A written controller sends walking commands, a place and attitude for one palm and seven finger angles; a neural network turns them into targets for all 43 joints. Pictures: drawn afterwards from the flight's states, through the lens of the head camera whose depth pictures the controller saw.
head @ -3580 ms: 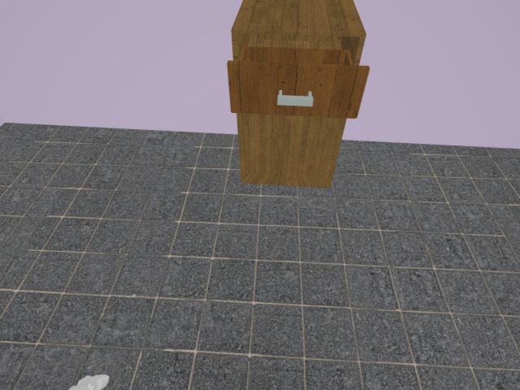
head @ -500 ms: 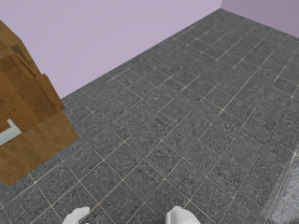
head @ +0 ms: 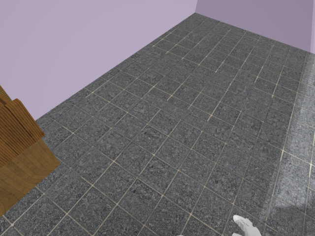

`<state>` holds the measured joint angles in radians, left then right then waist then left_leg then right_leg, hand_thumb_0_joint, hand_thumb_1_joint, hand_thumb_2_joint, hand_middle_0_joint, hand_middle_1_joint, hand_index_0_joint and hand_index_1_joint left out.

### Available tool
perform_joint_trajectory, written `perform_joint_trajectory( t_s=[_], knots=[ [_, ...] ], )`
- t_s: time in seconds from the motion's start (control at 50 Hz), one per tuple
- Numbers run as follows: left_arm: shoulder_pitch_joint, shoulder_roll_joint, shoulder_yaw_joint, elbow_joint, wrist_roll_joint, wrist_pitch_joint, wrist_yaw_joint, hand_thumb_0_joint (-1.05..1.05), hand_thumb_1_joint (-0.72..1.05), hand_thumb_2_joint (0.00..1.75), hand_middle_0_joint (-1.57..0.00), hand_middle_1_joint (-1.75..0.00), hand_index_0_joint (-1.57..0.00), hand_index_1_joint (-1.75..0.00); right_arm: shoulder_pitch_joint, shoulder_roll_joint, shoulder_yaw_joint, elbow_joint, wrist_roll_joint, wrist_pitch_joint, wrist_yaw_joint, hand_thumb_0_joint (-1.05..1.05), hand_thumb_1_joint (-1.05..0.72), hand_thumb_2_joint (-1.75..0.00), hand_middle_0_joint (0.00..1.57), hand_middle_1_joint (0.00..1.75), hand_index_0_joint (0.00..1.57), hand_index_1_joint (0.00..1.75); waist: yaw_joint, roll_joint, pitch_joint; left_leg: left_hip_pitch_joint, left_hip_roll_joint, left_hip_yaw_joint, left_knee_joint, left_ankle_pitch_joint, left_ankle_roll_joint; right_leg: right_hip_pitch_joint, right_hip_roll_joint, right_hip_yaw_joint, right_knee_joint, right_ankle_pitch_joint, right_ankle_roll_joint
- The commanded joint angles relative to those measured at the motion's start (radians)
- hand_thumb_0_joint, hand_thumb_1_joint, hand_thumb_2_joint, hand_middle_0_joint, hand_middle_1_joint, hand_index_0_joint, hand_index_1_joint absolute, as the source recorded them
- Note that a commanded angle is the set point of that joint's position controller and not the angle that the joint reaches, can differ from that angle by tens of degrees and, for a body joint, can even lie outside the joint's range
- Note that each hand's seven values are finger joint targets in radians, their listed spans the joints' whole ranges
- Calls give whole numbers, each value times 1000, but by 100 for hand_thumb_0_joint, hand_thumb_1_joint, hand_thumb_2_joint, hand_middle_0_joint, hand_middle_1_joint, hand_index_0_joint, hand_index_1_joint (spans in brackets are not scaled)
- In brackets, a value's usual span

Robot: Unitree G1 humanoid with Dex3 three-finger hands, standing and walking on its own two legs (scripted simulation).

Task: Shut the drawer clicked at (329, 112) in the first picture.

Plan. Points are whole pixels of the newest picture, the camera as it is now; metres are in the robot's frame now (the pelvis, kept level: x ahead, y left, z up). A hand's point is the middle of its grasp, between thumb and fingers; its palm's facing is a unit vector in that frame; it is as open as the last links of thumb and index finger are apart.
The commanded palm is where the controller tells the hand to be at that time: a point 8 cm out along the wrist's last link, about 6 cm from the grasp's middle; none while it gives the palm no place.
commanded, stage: walk to a spot facing it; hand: left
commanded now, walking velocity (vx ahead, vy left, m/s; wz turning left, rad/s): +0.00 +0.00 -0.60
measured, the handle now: out of the picture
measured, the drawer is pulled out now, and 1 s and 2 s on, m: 0.26 0.26 0.26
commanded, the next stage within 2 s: turn to face it in 1.34 s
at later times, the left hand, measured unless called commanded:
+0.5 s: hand out of the picture +0.13 +0.14 -0.15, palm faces -0.31 -0.91 -0.27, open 7.3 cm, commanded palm none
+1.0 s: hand out of the picture +0.13 +0.15 -0.17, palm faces -0.45 -0.88 -0.17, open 7.3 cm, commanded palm none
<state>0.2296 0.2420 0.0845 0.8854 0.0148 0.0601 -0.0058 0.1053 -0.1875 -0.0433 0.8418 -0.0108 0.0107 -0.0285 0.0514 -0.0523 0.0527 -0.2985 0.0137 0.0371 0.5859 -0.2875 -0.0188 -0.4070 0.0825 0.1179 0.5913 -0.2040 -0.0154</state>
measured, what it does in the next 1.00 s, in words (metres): steps on the spot, turning right: right foot, then left foot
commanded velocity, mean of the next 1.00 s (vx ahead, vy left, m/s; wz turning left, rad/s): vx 0.12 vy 0.00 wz -0.57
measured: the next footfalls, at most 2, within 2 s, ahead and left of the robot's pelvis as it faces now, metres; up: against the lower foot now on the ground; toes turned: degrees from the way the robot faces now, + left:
right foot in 0.44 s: -0.03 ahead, -0.14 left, +0.00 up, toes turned -23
left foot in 0.96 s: +0.15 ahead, +0.03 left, +0.00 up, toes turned -30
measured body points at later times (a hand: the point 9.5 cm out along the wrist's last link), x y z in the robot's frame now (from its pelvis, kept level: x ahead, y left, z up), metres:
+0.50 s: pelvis -0.03 -0.02 +0.00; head +0.00 -0.06 +0.44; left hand +0.15 +0.18 -0.12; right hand -0.10 -0.28 -0.16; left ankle +0.00 +0.12 -0.70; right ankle -0.07 -0.12 -0.73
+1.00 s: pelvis +0.04 -0.01 +0.00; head +0.07 +0.00 +0.45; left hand +0.16 +0.20 -0.16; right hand +0.02 -0.29 -0.10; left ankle +0.12 +0.05 -0.73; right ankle -0.07 -0.12 -0.71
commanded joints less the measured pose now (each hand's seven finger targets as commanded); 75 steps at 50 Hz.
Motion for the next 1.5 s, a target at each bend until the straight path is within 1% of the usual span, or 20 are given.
perform_joint_trajectory(
  t_s=[0.0,0.04,0.1,0.34,0.4,0.42,0.44,0.46,0.54,0.66,0.82,0.9,0.92,0.94,0.96,1.0,1.1,1.38,1.44,1.48],
  knots=[
    [-11,118,35,-101,13,-20,-5,0,90,90,-20,-30,-20,-30,92,-237,-44,-72,-13,-14,-8,0,-90,-90,20,30,20,30,-55,240,-90,157,462,-381,-331,146,160,-232,-67,-9,469,-321,57],
    [28,124,50,-61,14,-13,-19,0,90,90,-20,-30,-20,-30,-1,-172,-25,-97,-15,-24,-17,0,-90,-90,20,30,20,30,-13,207,-38,88,342,-190,-317,245,142,-200,-73,-39,616,-219,75],
    [37,87,37,-47,7,-8,-28,0,90,90,-20,-30,-20,-30,37,-162,-24,-76,-11,-26,-17,0,-90,-90,20,30,20,30,-21,211,-51,173,271,-26,-269,396,119,-219,-86,-88,659,-162,95],
    [-66,32,12,-72,0,-13,-28,0,90,90,-20,-30,-20,-30,163,-229,-71,11,-18,-12,5,0,-90,-90,20,30,20,30,-84,282,-62,184,376,56,-201,336,140,12,-123,-208,146,-240,65],
    [42,100,23,-38,6,-38,-16,0,90,90,-20,-30,-20,-30,176,-209,-72,18,-7,-7,15,0,-90,-90,20,30,20,30,-25,120,-142,61,314,169,72,253,16,309,-143,-176,-193,42,23],
    [94,216,44,-25,16,-55,-1,0,90,90,-20,-30,-20,-30,166,-123,-51,-15,-4,-2,20,0,-90,-90,20,30,20,30,7,-221,-138,-218,187,205,293,-209,-50,459,-387,155,-286,297,-61],
    [135,273,56,-17,2,-51,13,0,90,90,-20,-30,-20,-30,96,-111,-37,-57,-10,7,14,0,-90,-90,20,30,20,30,36,-285,-147,-324,111,88,474,-370,-63,427,-501,300,-246,598,-154],
    [126,248,51,-21,-1,-47,20,0,90,90,-20,-30,-20,-30,97,-124,-41,-55,-4,11,8,0,-90,-90,20,30,20,30,20,-180,-152,-327,129,-2,548,-313,-49,405,-482,211,-228,540,-191],
    [-13,143,27,-50,-5,-55,20,0,90,90,-20,-30,-20,-30,93,-147,-47,-5,-18,15,21,0,-90,-90,20,30,20,30,-37,-108,-67,-310,138,-1,552,-83,-78,304,-311,100,-281,221,-134],
    [53,162,31,-28,1,-78,7,0,90,90,-20,-30,-20,-30,52,-141,-51,-10,-23,4,35,0,-90,-90,20,30,20,30,-15,-80,-15,-325,107,3,442,-37,-85,284,-297,206,-365,-123,-161],
    [90,166,31,-12,10,-88,9,0,90,90,-20,-30,-20,-30,-17,-114,-42,-57,-10,-30,37,0,-90,-90,20,30,20,30,2,-103,3,-191,46,-9,180,-100,-53,236,-298,303,-350,-108,-187],
    [35,150,31,-17,3,-79,5,0,90,90,-20,-30,-20,-30,118,-119,-39,-17,-2,-52,19,0,-90,-90,20,30,20,30,-70,-66,-30,173,1,19,-115,30,-39,51,-198,251,-208,-71,-116],
    [32,100,21,-29,-2,-76,1,0,90,90,-20,-30,-20,-30,215,-168,-46,12,-4,-61,4,0,-90,-90,20,30,20,30,-106,52,-78,364,94,-55,-202,-9,-26,-75,-119,188,-67,-135,-76],
    [43,32,11,-43,-13,-74,-10,0,90,90,-20,-30,-20,-30,312,-285,-69,28,-21,-65,1,0,-90,-90,20,30,20,30,-147,372,-131,474,384,-410,-331,-204,47,-261,19,23,245,-357,-13],
    [20,62,17,-56,3,-76,-13,0,90,90,-20,-30,-20,-30,324,-301,-67,21,-16,-55,2,0,-90,-90,20,30,20,30,-143,334,-73,349,508,-525,-413,-323,116,-302,-38,-48,436,-386,8],
    [47,90,32,-17,19,-67,-25,0,90,90,-20,-30,-20,-30,186,-203,-41,-10,-17,-54,4,0,-90,-90,20,30,20,30,-78,207,15,165,424,-380,-436,-306,109,-268,-108,-52,564,-247,18],
    [111,22,26,39,12,-36,-28,0,90,90,-20,-30,-20,-30,207,-115,-9,31,-1,-74,-16,0,-90,-90,20,30,20,30,-31,210,-17,200,278,27,-299,562,0,-210,-118,-104,650,-64,59],
    [-170,-16,-1,-48,11,-20,-24,0,90,90,-20,-30,-20,-30,337,-132,-39,125,-19,-39,-11,0,-90,-90,20,30,20,30,-108,224,12,335,349,171,-179,730,125,-173,-136,-232,227,-131,48],
    [-117,-7,-4,-42,15,-41,-11,0,90,90,-20,-30,-20,-30,343,-143,-44,140,-14,-35,-5,0,-90,-90,20,30,20,30,-80,213,-41,319,358,181,-61,886,110,-5,-94,-251,79,-134,10],
    [73,54,7,21,25,-73,6,0,90,90,-20,-30,-20,-30,334,-123,-35,139,4,-37,3,0,-90,-90,20,30,20,30,13,90,-168,116,293,214,212,688,39,390,-164,-166,-139,227,-21]
  ],
)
